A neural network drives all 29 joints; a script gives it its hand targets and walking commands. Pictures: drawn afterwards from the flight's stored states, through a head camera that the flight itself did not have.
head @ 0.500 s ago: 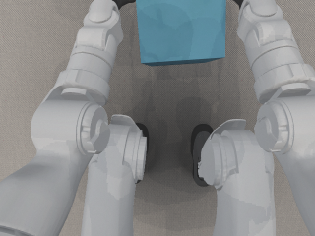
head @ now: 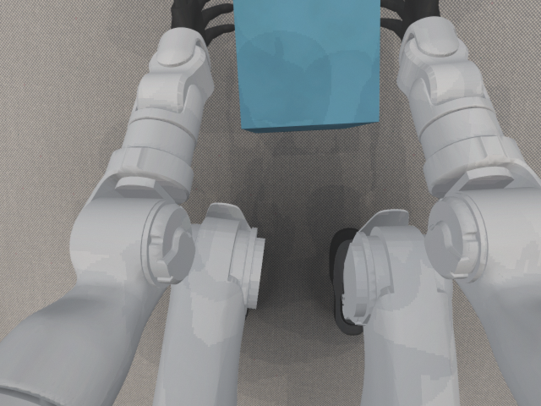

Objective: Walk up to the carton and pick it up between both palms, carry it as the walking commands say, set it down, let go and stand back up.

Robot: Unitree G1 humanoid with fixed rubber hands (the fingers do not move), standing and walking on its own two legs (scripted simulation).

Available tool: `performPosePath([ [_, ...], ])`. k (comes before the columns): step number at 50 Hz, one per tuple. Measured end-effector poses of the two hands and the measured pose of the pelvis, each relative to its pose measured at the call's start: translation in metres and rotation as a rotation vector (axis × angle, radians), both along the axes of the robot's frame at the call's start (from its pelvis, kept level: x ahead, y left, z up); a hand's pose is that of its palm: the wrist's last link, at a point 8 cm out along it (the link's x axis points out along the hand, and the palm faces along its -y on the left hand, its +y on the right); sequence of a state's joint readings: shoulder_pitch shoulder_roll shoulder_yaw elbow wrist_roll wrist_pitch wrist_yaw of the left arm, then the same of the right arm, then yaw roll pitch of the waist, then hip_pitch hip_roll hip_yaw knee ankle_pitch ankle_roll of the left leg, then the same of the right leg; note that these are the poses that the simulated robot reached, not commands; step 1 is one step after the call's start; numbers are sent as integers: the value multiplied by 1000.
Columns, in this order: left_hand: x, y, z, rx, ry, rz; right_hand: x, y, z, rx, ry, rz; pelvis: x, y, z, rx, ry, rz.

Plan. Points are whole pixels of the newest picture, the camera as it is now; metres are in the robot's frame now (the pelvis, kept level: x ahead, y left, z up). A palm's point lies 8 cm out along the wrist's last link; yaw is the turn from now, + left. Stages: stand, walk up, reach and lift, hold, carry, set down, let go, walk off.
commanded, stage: reach and lift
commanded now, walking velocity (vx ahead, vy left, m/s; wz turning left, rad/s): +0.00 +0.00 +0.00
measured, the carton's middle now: (301, 50) +0.52 +0.00 -0.25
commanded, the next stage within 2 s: none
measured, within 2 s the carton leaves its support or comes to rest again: neither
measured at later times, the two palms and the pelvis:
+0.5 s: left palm (187, 20) +0.52 +0.11 -0.10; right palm out of the picture +0.54 -0.13 -0.10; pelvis -0.01 +0.00 +0.02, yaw -1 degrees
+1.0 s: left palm (160, 5) +0.51 +0.11 -0.04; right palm out of the picture +0.52 -0.13 -0.04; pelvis -0.01 +0.00 +0.06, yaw -1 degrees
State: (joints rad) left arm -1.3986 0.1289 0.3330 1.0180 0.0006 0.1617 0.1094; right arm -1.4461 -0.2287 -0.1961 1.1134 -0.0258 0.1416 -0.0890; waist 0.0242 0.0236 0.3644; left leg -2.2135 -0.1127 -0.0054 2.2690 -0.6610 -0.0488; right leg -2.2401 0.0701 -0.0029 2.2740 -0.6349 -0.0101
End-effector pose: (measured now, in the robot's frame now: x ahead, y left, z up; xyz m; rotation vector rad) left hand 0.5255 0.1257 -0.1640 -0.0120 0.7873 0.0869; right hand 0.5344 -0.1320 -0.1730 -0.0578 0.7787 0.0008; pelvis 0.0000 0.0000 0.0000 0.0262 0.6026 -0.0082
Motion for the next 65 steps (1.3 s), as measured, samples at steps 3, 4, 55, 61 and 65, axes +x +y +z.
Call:
performPosePath([
  [3, 1, -1, 6, 2, -18, 13, -1, 0, 6, -2, -15, -16, -1, 1, 0, -3, -4, 1],
  [4, 1, -2, 9, 3, -25, 18, -1, 0, 8, -2, -20, -21, -2, 2, 1, -4, -6, 1],
  [55, -22, -13, 144, 59, -118, 137, -17, 4, 147, -35, -97, -113, -9, 2, 75, 5, 110, -19],
  [61, -28, -13, 164, 55, -119, 133, -23, 4, 167, -39, -96, -114, -11, 2, 88, 2, 102, -19],
  [65, -31, -13, 176, 56, -121, 134, -26, 4, 180, -41, -96, -113, -13, 2, 95, 2, 96, -20],
])
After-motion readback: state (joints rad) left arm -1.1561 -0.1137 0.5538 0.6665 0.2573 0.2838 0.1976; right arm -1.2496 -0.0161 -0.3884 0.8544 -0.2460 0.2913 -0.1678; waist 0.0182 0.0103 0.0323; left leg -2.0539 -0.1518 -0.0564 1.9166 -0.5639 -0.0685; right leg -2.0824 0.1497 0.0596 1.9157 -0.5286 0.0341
